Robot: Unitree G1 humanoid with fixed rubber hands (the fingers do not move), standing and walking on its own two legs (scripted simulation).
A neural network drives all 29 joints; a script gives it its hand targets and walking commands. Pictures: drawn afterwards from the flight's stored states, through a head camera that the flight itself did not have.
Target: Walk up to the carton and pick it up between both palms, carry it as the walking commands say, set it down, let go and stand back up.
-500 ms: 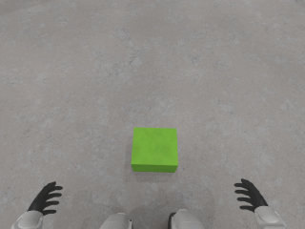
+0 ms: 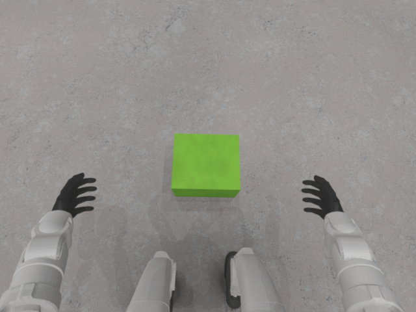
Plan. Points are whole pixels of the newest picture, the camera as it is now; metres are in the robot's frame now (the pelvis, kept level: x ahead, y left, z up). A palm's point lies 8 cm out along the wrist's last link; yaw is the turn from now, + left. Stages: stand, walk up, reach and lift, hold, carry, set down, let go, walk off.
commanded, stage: reach and lift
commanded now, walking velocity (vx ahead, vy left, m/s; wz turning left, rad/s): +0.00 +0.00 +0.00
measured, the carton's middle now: (205, 166) +0.54 +0.00 -0.62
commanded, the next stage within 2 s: none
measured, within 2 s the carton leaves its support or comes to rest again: neither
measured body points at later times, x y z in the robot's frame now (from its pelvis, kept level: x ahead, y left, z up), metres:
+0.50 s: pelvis -0.04 +0.01 -0.04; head +0.26 +0.00 +0.30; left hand +0.44 +0.24 -0.15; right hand +0.45 -0.23 -0.16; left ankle +0.02 +0.15 -0.67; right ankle +0.05 -0.12 -0.67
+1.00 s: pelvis -0.04 +0.01 -0.05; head +0.35 +0.01 +0.16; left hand +0.51 +0.24 -0.22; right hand +0.52 -0.21 -0.23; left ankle +0.02 +0.15 -0.67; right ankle +0.06 -0.13 -0.67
